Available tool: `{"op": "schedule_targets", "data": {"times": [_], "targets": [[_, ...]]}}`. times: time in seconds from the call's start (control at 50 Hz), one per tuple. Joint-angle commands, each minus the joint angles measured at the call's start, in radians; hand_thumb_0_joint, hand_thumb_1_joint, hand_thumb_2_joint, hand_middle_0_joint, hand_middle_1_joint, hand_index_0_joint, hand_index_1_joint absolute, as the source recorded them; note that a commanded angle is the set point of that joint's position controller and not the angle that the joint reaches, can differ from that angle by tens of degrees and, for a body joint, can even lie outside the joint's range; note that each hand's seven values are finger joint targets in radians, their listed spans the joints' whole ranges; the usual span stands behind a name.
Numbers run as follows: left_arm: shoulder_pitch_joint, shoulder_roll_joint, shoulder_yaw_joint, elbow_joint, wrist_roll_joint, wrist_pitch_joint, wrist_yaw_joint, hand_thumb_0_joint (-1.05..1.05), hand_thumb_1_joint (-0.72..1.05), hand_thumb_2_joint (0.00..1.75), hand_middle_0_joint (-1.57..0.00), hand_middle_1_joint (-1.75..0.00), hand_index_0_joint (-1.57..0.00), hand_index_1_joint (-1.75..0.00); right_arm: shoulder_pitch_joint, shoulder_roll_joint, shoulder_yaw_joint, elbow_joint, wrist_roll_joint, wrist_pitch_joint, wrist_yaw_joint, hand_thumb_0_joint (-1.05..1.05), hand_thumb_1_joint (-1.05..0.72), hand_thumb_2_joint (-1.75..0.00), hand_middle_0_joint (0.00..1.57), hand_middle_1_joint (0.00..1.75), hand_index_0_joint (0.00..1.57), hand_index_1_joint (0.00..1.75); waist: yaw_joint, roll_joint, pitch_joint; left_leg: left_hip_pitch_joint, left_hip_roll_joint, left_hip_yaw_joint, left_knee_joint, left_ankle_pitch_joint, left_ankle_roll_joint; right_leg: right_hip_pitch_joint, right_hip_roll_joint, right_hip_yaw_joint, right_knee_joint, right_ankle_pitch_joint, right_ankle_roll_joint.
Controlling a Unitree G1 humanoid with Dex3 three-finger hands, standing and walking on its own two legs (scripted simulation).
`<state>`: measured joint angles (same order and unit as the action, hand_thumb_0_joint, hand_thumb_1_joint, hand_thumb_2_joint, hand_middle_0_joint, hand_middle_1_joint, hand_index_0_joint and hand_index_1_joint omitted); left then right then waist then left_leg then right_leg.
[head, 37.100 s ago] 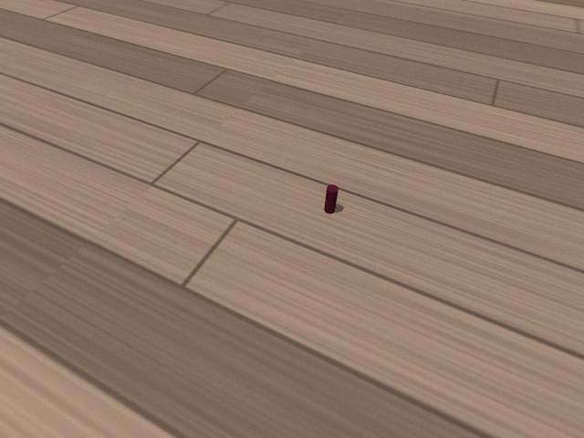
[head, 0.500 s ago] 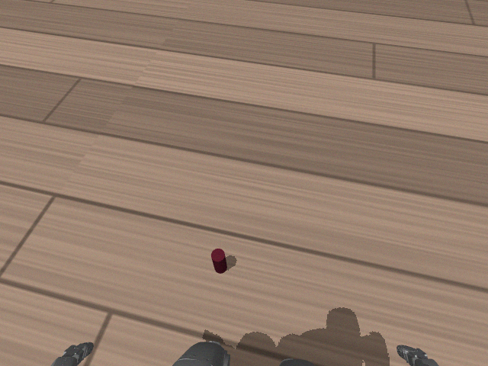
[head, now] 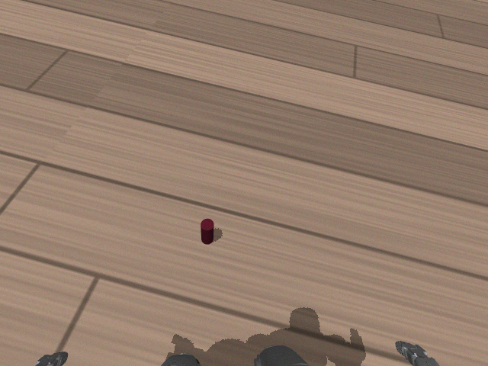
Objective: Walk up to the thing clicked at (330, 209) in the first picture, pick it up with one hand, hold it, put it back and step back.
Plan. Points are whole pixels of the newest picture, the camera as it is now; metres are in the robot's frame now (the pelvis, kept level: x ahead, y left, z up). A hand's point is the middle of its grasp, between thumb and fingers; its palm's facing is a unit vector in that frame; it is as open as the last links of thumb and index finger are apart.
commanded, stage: step back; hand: left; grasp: from the side
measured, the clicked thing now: (207, 232) +0.64 +0.11 -0.70
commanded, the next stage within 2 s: none
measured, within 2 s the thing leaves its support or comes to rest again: neither
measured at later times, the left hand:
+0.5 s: hand out of the picture -0.01 +0.22 -0.13, palm faces +0.04 -0.91 -0.41, open 7.4 cm
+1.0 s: hand out of the picture -0.31 +0.18 -0.16, palm faces +0.01 -0.92 -0.40, open 7.4 cm
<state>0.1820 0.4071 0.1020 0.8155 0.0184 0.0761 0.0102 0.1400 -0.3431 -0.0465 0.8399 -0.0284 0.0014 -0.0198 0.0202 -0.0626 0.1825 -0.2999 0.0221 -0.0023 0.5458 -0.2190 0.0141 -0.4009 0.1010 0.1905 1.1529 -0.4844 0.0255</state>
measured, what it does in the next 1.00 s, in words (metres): walks backwards: right foot, then left foot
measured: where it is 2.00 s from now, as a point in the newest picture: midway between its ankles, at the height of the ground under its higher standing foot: outside the picture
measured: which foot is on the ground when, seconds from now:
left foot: down 0.00-0.18, up 0.20-0.52, down 0.54-0.96, up 0.98-1.00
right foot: up 0.00-0.12, down 0.14-0.56, up 0.58-0.90, down 0.92-1.00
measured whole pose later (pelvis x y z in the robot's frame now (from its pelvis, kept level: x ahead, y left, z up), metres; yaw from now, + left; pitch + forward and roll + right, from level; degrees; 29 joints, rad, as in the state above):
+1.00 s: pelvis -0.35 -0.10 -0.02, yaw -1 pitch -4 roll -1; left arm 0.25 0.36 0.07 0.88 0.04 0.06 -0.01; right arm 0.09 -0.42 -0.07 0.81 -0.02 0.06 -0.02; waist 0.04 0.04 0.16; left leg -0.52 0.02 -0.10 0.82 -0.39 0.00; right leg -0.25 0.02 0.03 0.71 -0.40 0.00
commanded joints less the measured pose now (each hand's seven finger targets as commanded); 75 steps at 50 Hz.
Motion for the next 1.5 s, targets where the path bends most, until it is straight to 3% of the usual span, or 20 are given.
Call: {"op": "schedule_targets", "data": {"times": [0.0, 0.12, 0.18, 0.26, 0.44, 0.5, 0.54, 0.58, 0.64, 0.8, 0.88, 0.92, 0.94, 0.96, 1.04, 1.14, 1.2, 1.28, 1.34, 1.48], "targets": [[-0.005, 0.145, 0.035, -0.093, 0.001, -0.034, 0.004, 0.0, 0.9, 0.9, -0.2, -0.3, -0.2, -0.3, 0.063, -0.28, -0.083, -0.082, 0.0, -0.013, -0.021, 0.0, -0.9, -0.9, 0.2, 0.3, 0.2, 0.3, -0.066, 0.224, -0.253, 0.339, 0.244, -0.208, -0.061, 0.463, 0.238, -0.086, -0.053, -0.05, -0.218, -0.042, 0.021], [0.194, 0.15, 0.049, 0.01, 0.016, -0.045, -0.01, 0.0, 0.9, 0.9, -0.2, -0.3, -0.2, -0.3, -0.066, -0.293, -0.078, -0.126, 0.012, 0.02, -0.012, 0.0, -0.9, -0.9, 0.2, 0.3, 0.2, 0.3, 0.03, 0.229, -0.268, -0.018, 0.168, -0.145, 0.035, 0.129, 0.111, 0.293, -0.086, -0.154, -0.713, 0.263, -0.054], [0.001, 0.364, 0.091, -0.093, 0.037, -0.048, -0.011, 0.0, 0.9, 0.9, -0.2, -0.3, -0.2, -0.3, -0.058, -0.247, -0.075, -0.121, 0.017, 0.03, -0.036, 0.0, -0.9, -0.9, 0.2, 0.3, 0.2, 0.3, 0.045, -0.261, -0.12, -0.181, -0.111, -0.123, 0.581, -0.424, -0.024, -0.056, -0.521, 0.419, -0.914, 0.151, -0.331], [-0.144, 0.192, 0.058, -0.128, 0.023, -0.054, 0.002, 0.0, 0.9, 0.9, -0.2, -0.3, -0.2, -0.3, 0.089, -0.229, -0.058, -0.038, 0.035, 0.02, -0.026, 0.0, -0.9, -0.9, 0.2, 0.3, 0.2, 0.3, -0.066, -0.112, -0.116, -0.193, -0.155, -0.162, 0.667, -0.224, -0.015, 0.058, -0.263, -0.001, -0.773, 0.44, -0.174], [-0.004, 0.177, 0.049, -0.144, 0.019, -0.041, 0.025, 0.0, 0.9, 0.9, -0.2, -0.3, -0.2, -0.3, 0.113, -0.21, -0.048, -0.057, 0.008, -0.006, -0.027, 0.0, -0.9, -0.9, 0.2, 0.3, 0.2, 0.3, 0.025, -0.147, -0.262, -0.143, -0.036, -0.056, 0.182, -0.303, -0.016, 0.419, -0.376, 0.058, -0.611, 0.787, -0.251], [-0.067, 0.179, 0.029, -0.169, -0.001, -0.021, 0.012, 0.0, 0.9, 0.9, -0.2, -0.3, -0.2, -0.3, 0.202, -0.219, -0.059, -0.014, 0.003, -0.012, -0.02, 0.0, -0.9, -0.9, 0.2, 0.3, 0.2, 0.3, -0.032, -0.055, -0.278, 0.069, -0.043, -0.019, -0.147, 0.065, 0.011, 0.262, -0.296, -0.01, -0.501, 0.593, -0.161], [-0.054, 0.111, 0.015, -0.178, -0.007, -0.017, 0.008, 0.0, 0.9, 0.9, -0.2, -0.3, -0.2, -0.3, 0.129, -0.366, -0.091, -0.041, -0.02, -0.009, -0.015, 0.0, -0.9, -0.9, 0.2, 0.3, 0.2, 0.3, -0.013, 0.311, -0.223, 0.167, 0.293, -0.491, -0.211, 0.248, 0.159, -0.111, -0.035, -0.154, -0.234, -0.018, -0.056], [-0.101, 0.196, 0.051, -0.158, 0.006, -0.012, 0.023, 0.0, 0.9, 0.9, -0.2, -0.3, -0.2, -0.3, 0.032, -0.407, -0.103, -0.078, -0.018, -0.015, -0.021, 0.0, -0.9, -0.9, 0.2, 0.3, 0.2, 0.3, -0.04, 0.27, -0.148, -0.132, 0.445, -0.598, -0.238, 0.242, 0.328, -0.009, -0.05, 0.027, 0.108, -0.163, -0.039], [-0.006, 0.167, 0.049, -0.096, -0.01, -0.007, 0.01, 0.0, 0.9, 0.9, -0.2, -0.3, -0.2, -0.3, -0.063, -0.277, -0.063, -0.097, -0.022, -0.016, -0.026, 0.0, -0.9, -0.9, 0.2, 0.3, 0.2, 0.3, 0.034, 0.14, -0.139, -0.061, 0.23, -0.238, -0.165, 0.318, 0.208, -0.072, 0.014, 0.026, 0.221, -0.001, -0.039], [0.008, 0.14, 0.02, -0.074, 0.003, -0.042, 0.0, 0.0, 0.9, 0.9, -0.2, -0.3, -0.2, -0.3, 0.048, -0.286, -0.076, -0.092, -0.013, 0.009, -0.012, 0.0, -0.9, -0.9, 0.2, 0.3, 0.2, 0.3, -0.056, 0.263, -0.255, 0.261, 0.21, -0.19, -0.073, 0.252, 0.231, -0.038, -0.079, -0.12, -0.333, -0.025, 0.018], [0.181, 0.137, 0.023, 0.027, 0.003, -0.052, -0.002, 0.0, 0.9, 0.9, -0.2, -0.3, -0.2, -0.3, -0.036, -0.321, -0.078, -0.108, -0.001, 0.043, -0.002, 0.0, -0.9, -0.9, 0.2, 0.3, 0.2, 0.3, 0.021, 0.292, -0.309, 0.094, 0.179, -0.138, 0.015, 0.176, 0.156, 0.228, -0.075, -0.213, -0.74, 0.181, -0.038], [0.165, 0.261, 0.059, 0.014, 0.033, -0.056, -0.005, 0.0, 0.9, 0.9, -0.2, -0.3, -0.2, -0.3, -0.033, -0.224, -0.049, -0.136, 0.015, 0.044, 0.0, 0.0, -0.9, -0.9, 0.2, 0.3, 0.2, 0.3, 0.013, -0.048, -0.226, -0.256, -0.017, -0.069, 0.239, -0.194, 0.034, 0.25, -0.292, 0.178, -0.768, 0.138, -0.12], [0.064, 0.373, 0.08, -0.031, 0.035, -0.048, -0.004, 0.0, 0.9, 0.9, -0.2, -0.3, -0.2, -0.3, -0.081, -0.223, -0.061, -0.151, 0.016, 0.045, -0.017, 0.0, -0.9, -0.9, 0.2, 0.3, 0.2, 0.3, 0.059, -0.216, -0.165, -0.232, -0.122, -0.099, 0.47, -0.378, -0.019, -0.016, -0.501, 0.377, -0.883, 0.052, -0.295], [-0.024, 0.381, 0.077, -0.062, 0.029, -0.053, 0.004, 0.0, 0.9, 0.9, -0.2, -0.3, -0.2, -0.3, -0.078, -0.273, -0.085, -0.136, 0.015, 0.046, -0.021, 0.0, -0.9, -0.9, 0.2, 0.3, 0.2, 0.3, 0.032, -0.214, -0.073, -0.15, -0.058, -0.173, 0.604, -0.37, -0.028, -0.222, -0.56, 0.445, -0.939, 0.004, -0.337], [-0.124, 0.218, 0.043, -0.075, 0.031, -0.062, 0.014, 0.0, 0.9, 0.9, -0.2, -0.3, -0.2, -0.3, 0.04, -0.22, -0.053, -0.059, 0.022, 0.04, -0.013, 0.0, -0.9, -0.9, 0.2, 0.3, 0.2, 0.3, -0.05, -0.093, -0.087, -0.188, -0.153, -0.146, 0.681, -0.214, -0.02, -0.029, -0.287, -0.029, -0.737, 0.375, -0.19], [0.03, 0.225, 0.052, -0.045, 0.044, -0.07, 0.014, 0.0, 0.9, 0.9, -0.2, -0.3, -0.2, -0.3, 0.021, -0.217, -0.048, -0.058, 0.006, 0.009, -0.001, 0.0, -0.9, -0.9, 0.2, 0.3, 0.2, 0.3, 0.055, -0.161, -0.2, -0.24, -0.067, -0.041, 0.29, -0.312, -0.036, 0.329, -0.316, 0.042, -0.726, 0.085, -0.208], [-0.029, 0.254, 0.052, -0.046, 0.027, -0.058, 0.004, 0.0, 0.9, 0.9, -0.2, -0.3, -0.2, -0.3, 0.126, -0.223, -0.062, 0.006, -0.004, -0.011, 0.004, 0.0, -0.9, -0.9, 0.2, 0.3, 0.2, 0.3, -0.003, -0.154, -0.236, 0.051, -0.025, -0.013, -0.121, -0.236, 0.007, 0.195, -0.356, 0.045, -0.659, 0.066, -0.193], [-0.045, 0.187, 0.021, -0.021, 0.012, -0.062, 0.01, 0.0, 0.9, 0.9, -0.2, -0.3, -0.2, -0.3, 0.075, -0.391, -0.091, 0.012, -0.019, -0.028, 0.006, 0.0, -0.9, -0.9, 0.2, 0.3, 0.2, 0.3, -0.043, 0.227, -0.137, 0.02, 0.329, -0.601, -0.337, -0.534, 0.211, -0.146, -0.165, -0.098, -0.248, -0.084, -0.034], [-0.04, 0.179, 0.024, 0.019, -0.005, -0.075, -0.018, 0.0, 0.9, 0.9, -0.2, -0.3, -0.2, -0.3, -0.045, -0.259, -0.054, 0.012, -0.024, -0.044, 0.008, 0.0, -0.9, -0.9, 0.2, 0.3, 0.2, 0.3, 0.015, 0.181, -0.038, -0.064, 0.169, -0.289, -0.291, -0.292, 0.14, -0.008, -0.148, -0.098, -0.299, 0.08, -0.041], [0.007, 0.154, 0.02, 0.084, 0.012, -0.102, -0.024, 0.0, 0.9, 0.9, -0.2, -0.3, -0.2, -0.3, 0.02, -0.28, -0.07, 0.029, -0.015, -0.023, 0.024, 0.0, -0.9, -0.9, 0.2, 0.3, 0.2, 0.3, -0.005, 0.231, -0.083, -0.077, 0.162, -0.228, -0.227, -0.458, 0.137, 0.201, -0.09, -0.238, -0.623, 0.092, -0.049]]}}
